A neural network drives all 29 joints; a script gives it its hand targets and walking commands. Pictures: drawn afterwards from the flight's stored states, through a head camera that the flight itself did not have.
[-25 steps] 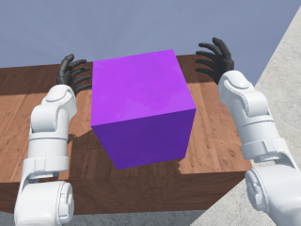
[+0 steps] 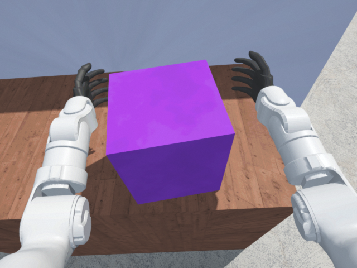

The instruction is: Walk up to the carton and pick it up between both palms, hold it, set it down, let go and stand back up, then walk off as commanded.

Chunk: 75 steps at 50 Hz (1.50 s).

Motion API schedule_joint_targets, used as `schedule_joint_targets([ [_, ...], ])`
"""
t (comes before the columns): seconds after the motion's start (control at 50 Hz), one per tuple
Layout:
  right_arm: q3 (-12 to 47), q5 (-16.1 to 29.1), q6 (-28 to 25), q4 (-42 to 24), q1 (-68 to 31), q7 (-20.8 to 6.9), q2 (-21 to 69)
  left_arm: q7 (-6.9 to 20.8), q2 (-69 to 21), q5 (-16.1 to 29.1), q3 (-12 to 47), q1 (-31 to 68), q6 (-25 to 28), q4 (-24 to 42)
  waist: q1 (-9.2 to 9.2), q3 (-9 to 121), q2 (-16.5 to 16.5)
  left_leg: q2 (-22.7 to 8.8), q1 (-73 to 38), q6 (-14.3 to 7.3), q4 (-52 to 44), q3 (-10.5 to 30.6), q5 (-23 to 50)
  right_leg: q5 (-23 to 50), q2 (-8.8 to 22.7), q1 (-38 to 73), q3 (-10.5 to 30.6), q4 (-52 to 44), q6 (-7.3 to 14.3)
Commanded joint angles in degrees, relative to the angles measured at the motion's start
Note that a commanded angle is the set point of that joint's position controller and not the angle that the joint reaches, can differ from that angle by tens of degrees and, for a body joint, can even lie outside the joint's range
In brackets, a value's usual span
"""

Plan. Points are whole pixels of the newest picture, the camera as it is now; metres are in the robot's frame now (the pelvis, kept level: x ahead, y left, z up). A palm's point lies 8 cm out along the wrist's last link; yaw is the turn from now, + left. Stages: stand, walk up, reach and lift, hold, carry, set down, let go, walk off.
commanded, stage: reach and lift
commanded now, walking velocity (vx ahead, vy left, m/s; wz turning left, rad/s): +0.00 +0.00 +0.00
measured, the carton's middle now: (169, 137) +0.40 +0.04 +0.05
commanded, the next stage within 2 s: none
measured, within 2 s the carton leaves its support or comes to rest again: neither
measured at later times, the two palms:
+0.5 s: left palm (90, 126) +0.43 +0.23 +0.06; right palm (252, 111) +0.46 -0.16 +0.06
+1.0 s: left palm (105, 128) +0.43 +0.20 +0.05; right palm (230, 113) +0.45 -0.11 +0.06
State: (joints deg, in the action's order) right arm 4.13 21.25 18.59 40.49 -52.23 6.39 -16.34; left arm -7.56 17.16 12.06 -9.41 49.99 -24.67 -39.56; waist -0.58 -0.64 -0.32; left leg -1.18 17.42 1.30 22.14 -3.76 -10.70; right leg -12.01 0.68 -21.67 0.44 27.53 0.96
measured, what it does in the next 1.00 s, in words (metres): stands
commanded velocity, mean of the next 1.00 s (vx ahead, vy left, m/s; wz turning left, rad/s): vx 0.00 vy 0.00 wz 0.00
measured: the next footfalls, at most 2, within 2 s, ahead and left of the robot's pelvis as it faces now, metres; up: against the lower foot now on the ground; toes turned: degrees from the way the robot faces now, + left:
none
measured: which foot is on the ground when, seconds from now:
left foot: down 0.00-1.00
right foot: down 0.00-1.00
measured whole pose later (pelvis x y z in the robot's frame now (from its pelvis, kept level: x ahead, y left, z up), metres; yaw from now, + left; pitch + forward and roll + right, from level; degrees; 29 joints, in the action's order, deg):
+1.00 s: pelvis +0.01 +0.00 -0.01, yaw +0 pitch +18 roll +1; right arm 1.5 9.0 -3.3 52.2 -48.0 6.2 -5.3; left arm -6.0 8.7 2.8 -12.5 45.6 8.5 -58.7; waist -1.5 8.3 -0.3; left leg -1.5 32.2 1.3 24.3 -3.8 -10.4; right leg -10.5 0.5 -35.5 0.5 27.5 0.8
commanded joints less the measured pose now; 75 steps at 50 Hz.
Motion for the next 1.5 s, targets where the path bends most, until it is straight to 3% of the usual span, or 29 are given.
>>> schedule_joint_targets([
  [0.0, -0.73, 0.26, -7.49, -6.6, -32.49, 0.51, -6.54, 0.46, 11.64, -0.4, -1.6, 31.16, 8.45, 1.91, -9.32, 51.48, 1.27, 1.7, -5.3, 1.66, 4.84, 0.45, 25.65, 27.54, -4.58, 17.73, -0.14, -4.41, -1.21],
  [0.08, -0.09, -1.18, -11.24, -6.31, -32.17, 0.14, -5.11, 1.03, 9.9, 0.0, -1.08, 30.44, 14.18, -3.4, -10.15, 54.12, 1.82, 1.64, -4.4, 1.52, 5.88, 0.13, 26.8, 27.91, -4.47, 16.19, -0.23, -3.86, -0.98],
  [0.22, 1.33, -1.85, -18.18, 0.32, -30.01, -1.0, -3.38, 2.31, 7.23, 0.93, 1.25, 28.68, 26.02, -14.13, -10.02, 56.6, 2.57, 1.1, -1.86, 1.71, 7.55, 0.0, 27.87, 27.81, -3.9, 12.28, -0.62, -2.11, -0.66],
  [0.32, 3.18, -0.91, -22.35, 1.3, -28.58, -2.18, -3.22, 2.82, 6.07, 1.56, 1.73, 27.78, 32.09, -13.68, -10.78, 62.67, 1.73, 0.8, -2.2, 2.38, 9.91, -0.27, 32.63, 30.75, -3.74, 10.17, -0.76, -0.43, -0.73],
  [0.38, 3.14, -1.27, -23.51, 2.62, -27.12, -2.81, -2.88, 3.33, 4.77, 1.17, 1.98, 26.32, 33.69, -13.42, -10.24, 64.22, 1.29, 0.77, -1.96, 2.46, 10.44, -0.28, 33.33, 31.69, -3.73, 9.72, -0.79, -0.25, -0.81],
  [0.52, 2.16, -3.35, -25.6, 0.1, -25.85, -3.28, -1.59, 3.77, 1.77, 0.29, 2.23, 24.95, 35.94, -8.46, -9.27, 67.75, 0.21, 0.82, -2.52, 2.98, 10.82, -0.27, 36.12, 35.76, -3.96, 10.84, -0.85, 0.1, -0.97],
  [0.66, 0.47, -8.13, -26.72, 0.49, -25.78, -3.15, 4.47, 3.86, -3.24, -3.52, 0.68, 25.67, 37.32, -9.38, -8.74, 65.51, 0.67, 0.88, -0.68, 2.7, 9.43, -0.53, 33.52, 35.28, -3.31, 12.76, -0.69, -0.59, -1.08],
  [0.84, -6.02, -14.54, -27.12, 3.71, -26.91, 0.24, 8.36, 1.06, -5.5, -9.32, -3.8, 29.29, 37.18, -12.22, -7.26, 61.62, 1.66, 0.98, 1.72, 2.48, 6.92, -0.98, 27.66, 31.84, -2.94, 15.22, -0.53, -1.75, -1.38],
  [0.98, -6.05, -16.74, -26.66, 4.4, -26.87, 0.85, 14.43, 0.44, -12.4, -10.27, -2.09, 30.29, 36.58, -9.84, -6.42, 60.92, 0.53, 0.67, -1.86, 3.06, 8.0, -0.41, 30.08, 30.73, -3.39, 13.4, -1.48, -2.22, -0.98],
  [1.08, -6.42, -22.68, -27.24, 5.42, -26.1, -1.47, 24.35, 3.02, -21.19, -14.76, -2.64, 30.38, 37.91, -11.29, -6.29, 58.55, 0.68, 0.87, -2.01, 2.88, 7.07, -0.8, 30.01, 31.43, -2.55, 16.37, -1.84, -2.75, -1.06],
  [1.16, -1.51, -31.5, -29.67, 4.48, -25.96, -8.24, 51.17, 9.47, -46.08, -20.06, 2.99, 32.18, 39.59, -12.31, -5.7, 58.39, 0.34, 1.03, -4.49, 2.64, 5.32, -1.43, 31.2, 36.58, -1.82, 21.55, -2.85, -2.62, -1.2],
  [1.26, -0.88, -32.78, -30.76, 6.64, -23.65, -9.67, 52.99, 9.78, -48.02, -19.33, 6.37, 30.39, 40.33, -17.56, -4.1, 57.26, -0.56, 0.89, -3.58, 2.83, 4.57, -1.05, 30.62, 37.77, -1.81, 21.45, -3.47, -2.33, -0.97],
  [1.48, -2.4, -33.81, -30.33, 9.96, -23.81, -10.32, 53.46, 9.75, -48.47, -19.47, 6.11, 30.94, 40.99, -20.44, -4.06, 53.2, -0.8, 0.73, -2.85, 2.42, 2.41, -0.96, 25.31, 31.4, -1.92, 21.43, -3.46, -3.82, -0.49],
])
